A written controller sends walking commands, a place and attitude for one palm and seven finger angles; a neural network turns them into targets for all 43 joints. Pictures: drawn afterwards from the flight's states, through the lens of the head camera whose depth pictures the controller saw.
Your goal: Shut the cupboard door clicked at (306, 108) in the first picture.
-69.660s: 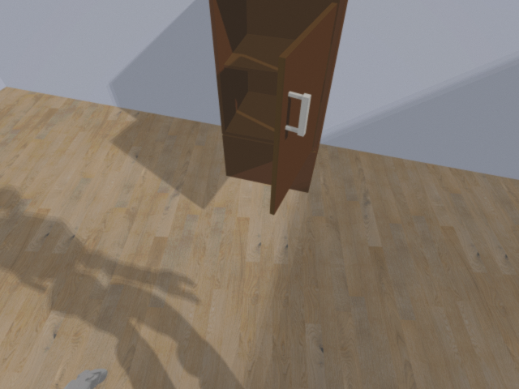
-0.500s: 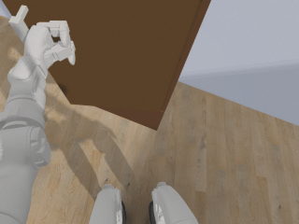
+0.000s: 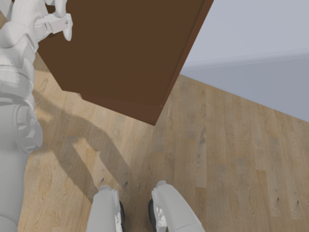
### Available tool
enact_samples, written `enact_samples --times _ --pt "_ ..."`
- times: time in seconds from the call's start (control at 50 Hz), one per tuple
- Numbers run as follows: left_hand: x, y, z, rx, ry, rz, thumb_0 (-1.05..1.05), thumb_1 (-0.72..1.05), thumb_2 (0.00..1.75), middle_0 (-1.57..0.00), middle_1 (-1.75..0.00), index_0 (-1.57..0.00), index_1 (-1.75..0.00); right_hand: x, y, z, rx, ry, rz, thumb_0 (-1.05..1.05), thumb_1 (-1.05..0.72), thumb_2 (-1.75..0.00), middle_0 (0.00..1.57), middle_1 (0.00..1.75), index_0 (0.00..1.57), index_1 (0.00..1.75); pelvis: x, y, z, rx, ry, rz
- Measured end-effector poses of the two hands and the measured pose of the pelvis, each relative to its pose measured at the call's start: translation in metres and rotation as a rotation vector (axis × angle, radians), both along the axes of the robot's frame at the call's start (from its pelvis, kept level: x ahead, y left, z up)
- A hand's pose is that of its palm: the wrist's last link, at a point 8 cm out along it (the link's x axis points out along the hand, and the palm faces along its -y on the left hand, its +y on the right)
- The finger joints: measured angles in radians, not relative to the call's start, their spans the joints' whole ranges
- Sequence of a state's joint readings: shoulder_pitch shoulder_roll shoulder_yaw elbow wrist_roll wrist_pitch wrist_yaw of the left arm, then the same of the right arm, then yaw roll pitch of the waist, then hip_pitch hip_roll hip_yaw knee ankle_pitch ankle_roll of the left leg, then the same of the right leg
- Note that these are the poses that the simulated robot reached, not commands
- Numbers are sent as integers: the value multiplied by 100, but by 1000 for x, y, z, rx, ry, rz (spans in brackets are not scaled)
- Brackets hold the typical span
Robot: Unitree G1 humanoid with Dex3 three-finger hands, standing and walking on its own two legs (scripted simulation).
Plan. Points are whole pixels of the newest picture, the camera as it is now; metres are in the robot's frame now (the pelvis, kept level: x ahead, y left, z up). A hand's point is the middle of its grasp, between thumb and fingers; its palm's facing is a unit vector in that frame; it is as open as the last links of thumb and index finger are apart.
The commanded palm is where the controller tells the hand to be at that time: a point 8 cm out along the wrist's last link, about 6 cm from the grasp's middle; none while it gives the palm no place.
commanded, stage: push the door shut along its arc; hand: left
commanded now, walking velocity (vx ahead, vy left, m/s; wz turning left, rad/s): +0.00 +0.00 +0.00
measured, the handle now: (14, 6) +0.62 +0.23 +0.10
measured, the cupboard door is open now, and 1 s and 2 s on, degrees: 12 0 0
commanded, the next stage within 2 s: pull the fist back off the door in 0.18 s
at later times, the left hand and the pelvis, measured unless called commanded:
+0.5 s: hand (77, 12) +0.62 +0.11 +0.08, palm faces +0.14 -0.99 +0.00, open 3.2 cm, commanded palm +0.59 +0.11 +0.10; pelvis +0.00 +0.00 -0.01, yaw -1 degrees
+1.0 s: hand (77, 43) +0.54 +0.11 +0.08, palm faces +0.07 -1.00 +0.00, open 3.1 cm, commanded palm +0.51 +0.15 +0.10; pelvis +0.03 -0.02 +0.03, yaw +2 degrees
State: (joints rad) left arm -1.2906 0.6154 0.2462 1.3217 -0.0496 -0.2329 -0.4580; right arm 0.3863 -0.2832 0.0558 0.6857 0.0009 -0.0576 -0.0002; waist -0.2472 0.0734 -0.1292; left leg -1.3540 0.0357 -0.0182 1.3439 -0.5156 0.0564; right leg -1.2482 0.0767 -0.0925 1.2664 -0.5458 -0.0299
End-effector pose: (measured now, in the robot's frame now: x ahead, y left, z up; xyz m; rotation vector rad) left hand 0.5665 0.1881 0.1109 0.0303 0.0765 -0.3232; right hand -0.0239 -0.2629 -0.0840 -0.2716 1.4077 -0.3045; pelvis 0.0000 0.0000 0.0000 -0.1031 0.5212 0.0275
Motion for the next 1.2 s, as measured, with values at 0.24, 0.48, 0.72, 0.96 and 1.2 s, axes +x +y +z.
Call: enact_samples --times 0.24,0.48,0.72,0.96,1.2 --pt "24 -20 1 1 -19 -39 3 97 96 -130 -150 -130 -150 -17 3 -2 -32 35 -16 1 -90 -90 21 30 20 30 -2 3 -11 -12 37 0" --pt "32 -26 -24 -63 -6 441 3 90 91 -130 -150 -129 -150 -32 30 -7 110 94 -2 1 -90 -90 21 30 20 30 1 0 -11 -1 72 -18" --pt "8 -40 -10 -37 28 400 2 90 90 -130 -150 -130 -150 -20 21 14 169 91 -48 1 -90 -90 21 30 20 30 19 -13 22 29 -1 -13" --pt "-42 -23 -26 1 0 392 2 90 90 -130 -150 -129 -150 34 -19 22 114 15 40 1 -90 -90 20 30 20 30 27 -20 33 55 -57 3" --pt "-64 -38 -13 13 -94 361 2 90 90 -130 -150 -130 -150 91 -17 11 104 -129 100 1 -90 -90 20 30 20 30 22 -17 32 57 -91 21"
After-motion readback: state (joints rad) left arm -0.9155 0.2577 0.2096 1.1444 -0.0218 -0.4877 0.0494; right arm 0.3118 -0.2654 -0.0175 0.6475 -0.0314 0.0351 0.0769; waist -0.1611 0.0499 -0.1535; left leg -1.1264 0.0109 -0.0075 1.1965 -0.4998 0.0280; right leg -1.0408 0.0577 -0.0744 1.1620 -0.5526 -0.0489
